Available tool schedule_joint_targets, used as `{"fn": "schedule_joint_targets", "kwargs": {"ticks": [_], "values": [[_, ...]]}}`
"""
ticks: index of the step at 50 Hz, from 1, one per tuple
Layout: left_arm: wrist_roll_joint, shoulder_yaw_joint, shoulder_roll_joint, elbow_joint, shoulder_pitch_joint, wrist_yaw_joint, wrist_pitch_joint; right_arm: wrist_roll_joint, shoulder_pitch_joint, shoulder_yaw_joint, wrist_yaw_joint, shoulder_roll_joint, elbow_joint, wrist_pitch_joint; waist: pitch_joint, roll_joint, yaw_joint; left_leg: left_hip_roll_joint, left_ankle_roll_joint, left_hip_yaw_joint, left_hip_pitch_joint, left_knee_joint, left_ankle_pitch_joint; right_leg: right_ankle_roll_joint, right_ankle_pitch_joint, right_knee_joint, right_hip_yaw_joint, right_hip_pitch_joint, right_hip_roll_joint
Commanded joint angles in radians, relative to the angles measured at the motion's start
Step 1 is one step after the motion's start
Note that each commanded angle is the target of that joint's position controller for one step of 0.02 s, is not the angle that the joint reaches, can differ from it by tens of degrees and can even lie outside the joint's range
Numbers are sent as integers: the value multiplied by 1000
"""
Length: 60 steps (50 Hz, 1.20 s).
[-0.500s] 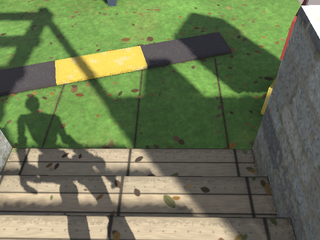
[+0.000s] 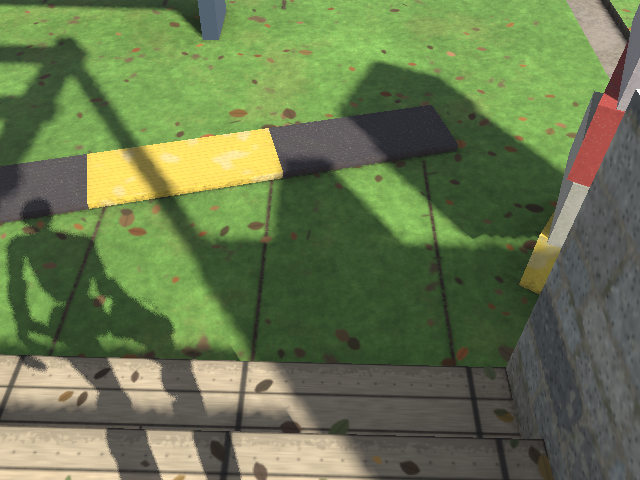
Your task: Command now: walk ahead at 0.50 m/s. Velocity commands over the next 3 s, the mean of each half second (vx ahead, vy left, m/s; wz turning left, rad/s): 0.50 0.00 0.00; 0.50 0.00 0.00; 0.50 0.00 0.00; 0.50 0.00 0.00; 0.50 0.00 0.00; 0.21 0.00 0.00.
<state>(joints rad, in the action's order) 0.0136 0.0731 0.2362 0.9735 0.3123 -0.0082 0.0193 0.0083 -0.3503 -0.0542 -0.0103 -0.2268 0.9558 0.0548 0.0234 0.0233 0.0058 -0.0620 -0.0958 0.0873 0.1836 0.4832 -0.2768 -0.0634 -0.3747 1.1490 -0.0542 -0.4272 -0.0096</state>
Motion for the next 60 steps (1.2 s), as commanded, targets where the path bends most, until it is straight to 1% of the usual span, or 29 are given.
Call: {"fn": "schedule_joint_targets", "kwargs": {"ticks": [1, 3, 8, 12, 17, 19, 21, 22, 23, 24, 25, 26, 27, 29, 30, 32, 34, 36, 38, 42, 48, 50, 52, 53, 54, 55, 56, 58, 60], "values": [[25, 16, 47, -29, 46, 11, -38, 0, -85, -17, 17, -111, -9, 22, 46, -62, -26, 288, -174, -272, -17, -225, 423, 39, 75, -38, -16, -140, 47], [27, 15, 41, -27, 38, 18, -51, 23, -130, -21, 17, -137, -2, 27, 21, -70, -20, 280, -173, -235, -21, -182, 442, 30, 218, -30, 13, -173, 55], [20, 37, 113, -117, -220, 19, -27, -4, -189, -14, 34, -146, 20, 65, 88, -115, 36, 259, -111, -282, -156, -172, 167, 36, 470, -271, -55, -399, 75], [27, 17, 57, -108, -195, 58, -19, -4, -131, 7, 49, -98, 5, 58, 57, -73, 15, 196, -93, -180, 123, 3, -10, 22, 886, -458, 36, -83, 57], [7, -10, 39, -172, -328, 41, -26, 38, -203, 7, 65, -91, 17, 19, 124, -90, 109, 206, -62, -177, 70, 240, 24, 12, 801, -641, 56, -87, 63], [-11, -8, 53, -146, -221, 28, -15, 53, -205, 3, 80, -97, 18, 4, 113, -64, 95, 189, -58, -174, 33, 410, 58, 10, 847, -809, 43, 42, 92], [16, 15, 92, -43, 89, 3, -9, 43, -181, 1, 83, -124, 28, -10, 8, -17, -37, 161, -72, -139, 3, 788, 325, -16, 797, -920, 112, 301, 62], [36, 34, 131, 9, 264, 7, -7, 17, -166, -8, 79, -141, 28, -18, -63, 43, -139, 88, -60, -104, 137, 1165, 187, -48, 789, -941, 103, 527, 91], [42, 37, 201, 39, 349, 23, 4, -12, -243, -6, 66, -57, 25, -9, -163, 264, -106, -63, -8, -91, 534, 1635, -682, -91, 1253, -527, -13, 872, 250], [15, 28, 210, 23, 347, 42, 13, -48, -295, 8, 78, -47, -17, 2, -258, 231, -60, -20, -13, -180, 754, 1732, -653, -128, 1472, -369, -165, 977, 364], [-3, 24, 177, -18, 306, 46, 14, -24, -239, -6, 79, -106, -13, 2, -199, 77, -84, 29, -19, -219, 828, 1547, -414, -154, 1108, -532, -192, 858, 411], [-1, 38, 218, -13, 221, 28, 13, -1, -152, -1, 80, -94, -46, -13, -155, 167, -63, 49, 10, -153, 877, 1518, -318, -270, 504, -702, -340, 685, 495], [-13, 5, 111, -41, 126, 17, 14, 41, -30, -9, 66, -138, -55, -36, -58, 29, -43, 90, 17, -149, 807, 1439, -275, -251, 222, -817, -335, 452, 406], [14, -20, 75, -16, 85, 20, 60, 42, -45, -28, 46, -139, -13, -59, 91, 60, 38, 149, 40, -265, 675, 1020, -4, -218, 226, -782, -319, 133, 362], [-3, -28, 66, -17, 78, 11, 77, 33, 28, -26, 25, -113, -30, -63, 164, 26, 58, 148, 85, -231, 566, 769, 125, -189, 223, -833, -199, -37, 282], [2, -12, 131, 16, 154, 0, 75, 70, 10, -11, 2, -44, 2, -82, 92, 60, 49, 147, 103, -156, 495, 708, 160, -223, 348, -807, -215, -7, 267], [8, -9, 133, 13, 181, 10, 67, 48, -29, -9, -2, -35, 14, -89, 23, 85, 59, 146, 79, -127, 479, 711, 281, -217, 440, -751, -189, 50, 260], [1, -27, 58, 47, 258, 9, 67, 29, 154, -32, -9, -75, -41, -77, 95, 41, 0, 166, 51, -225, 715, 600, 444, -204, 122, -700, -240, 192, 234], [14, -23, 70, 51, 295, 0, 70, 37, 265, -39, -16, -79, -68, -59, 133, 37, -51, 143, 38, -255, 841, 502, 477, -199, -19, -686, -278, 293, 234], [7, -26, 87, 8, 196, -19, 80, 37, 323, -24, -41, -42, -77, -27, 68, -30, -42, 104, 57, -119, 413, 265, 845, -152, -155, -584, -144, 11, 161], [39, -21, 80, 36, 293, -47, 34, 1, 426, -4, -21, -36, -148, -21, 180, 59, -181, 145, 54, -112, 384, -100, 631, -125, 181, -364, -116, 239, 153], [55, -29, 65, 60, 304, -52, 10, 0, 245, -15, -2, -61, -89, -15, 101, 24, -113, 148, 35, -82, 173, -177, 636, -122, 336, -100, -76, 273, 138], [27, -12, 111, 60, 268, -47, 11, 24, -147, -49, -3, -131, 45, -22, -71, -97, 85, 151, 22, -55, -289, -225, 629, -107, 187, 417, 12, 86, 47], [-4, -10, 45, 67, 354, -35, 19, 36, -260, -51, -19, -197, 74, -22, -190, -290, 68, 303, -40, -161, -646, 180, 1114, -51, -595, 911, 40, -281, -95], [-44, -15, 71, 14, 369, -54, 35, 12, -282, -50, -27, -217, 61, -27, -320, -263, 67, 417, -87, -312, -798, 326, 1173, -50, -572, 1043, -24, -510, -61], [-51, -19, 79, -41, 260, -66, 43, -12, -297, -60, -21, -239, 60, -38, -337, -266, 109, 521, -173, -450, -758, 135, 742, -35, -460, 1035, -3, -676, -46], [-16, -29, 67, -77, 94, -62, 30, -12, -204, -48, -4, -196, 44, -37, -185, -225, 113, 499, -210, -510, -518, -65, 162, -34, -254, 874, 2, -737, 2], [32, -11, 90, -41, 82, -45, -12, 30, -82, -10, 7, -105, 15, -12, 5, -105, 21, 475, -219, -501, -49, -117, 228, -14, -151, 687, -27, -496, 39], [28, -9, 59, -29, 61, -14, -29, 16, 14, 12, 12, -58, 15, 29, 114, -52, -91, 293, -109, -277, 277, -139, 243, 26, 189, 122, -77, -286, 71]]}}
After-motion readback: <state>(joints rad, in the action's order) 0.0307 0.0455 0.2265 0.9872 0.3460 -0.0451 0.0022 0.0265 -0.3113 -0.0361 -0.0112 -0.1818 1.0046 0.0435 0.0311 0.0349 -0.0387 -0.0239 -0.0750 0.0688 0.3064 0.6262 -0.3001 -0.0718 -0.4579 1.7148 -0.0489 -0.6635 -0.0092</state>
